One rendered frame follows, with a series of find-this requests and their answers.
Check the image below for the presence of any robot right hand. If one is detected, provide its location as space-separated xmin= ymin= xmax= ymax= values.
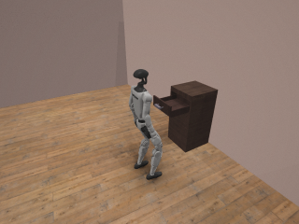
xmin=152 ymin=136 xmax=163 ymax=150

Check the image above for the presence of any robot right forearm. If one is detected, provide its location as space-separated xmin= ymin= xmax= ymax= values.
xmin=145 ymin=115 xmax=157 ymax=138

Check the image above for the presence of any right robot upper arm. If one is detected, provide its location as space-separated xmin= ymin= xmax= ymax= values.
xmin=142 ymin=92 xmax=152 ymax=120

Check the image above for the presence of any robot foot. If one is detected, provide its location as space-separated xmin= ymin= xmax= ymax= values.
xmin=134 ymin=160 xmax=149 ymax=169
xmin=146 ymin=171 xmax=163 ymax=180

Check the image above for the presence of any drawer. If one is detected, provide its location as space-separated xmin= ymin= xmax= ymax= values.
xmin=153 ymin=94 xmax=191 ymax=118

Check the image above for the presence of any robot left forearm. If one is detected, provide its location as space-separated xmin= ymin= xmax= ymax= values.
xmin=129 ymin=106 xmax=138 ymax=119

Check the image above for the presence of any left robot upper arm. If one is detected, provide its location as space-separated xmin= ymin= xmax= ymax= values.
xmin=128 ymin=85 xmax=137 ymax=107

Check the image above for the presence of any handle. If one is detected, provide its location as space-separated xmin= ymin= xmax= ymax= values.
xmin=154 ymin=104 xmax=164 ymax=110

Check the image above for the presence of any left robot foot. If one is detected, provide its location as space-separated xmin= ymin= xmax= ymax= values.
xmin=134 ymin=160 xmax=149 ymax=169

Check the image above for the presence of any right robot foot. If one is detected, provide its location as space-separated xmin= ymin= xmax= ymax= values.
xmin=146 ymin=171 xmax=163 ymax=180

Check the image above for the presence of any cabinet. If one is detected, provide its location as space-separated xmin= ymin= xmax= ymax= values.
xmin=168 ymin=80 xmax=218 ymax=153

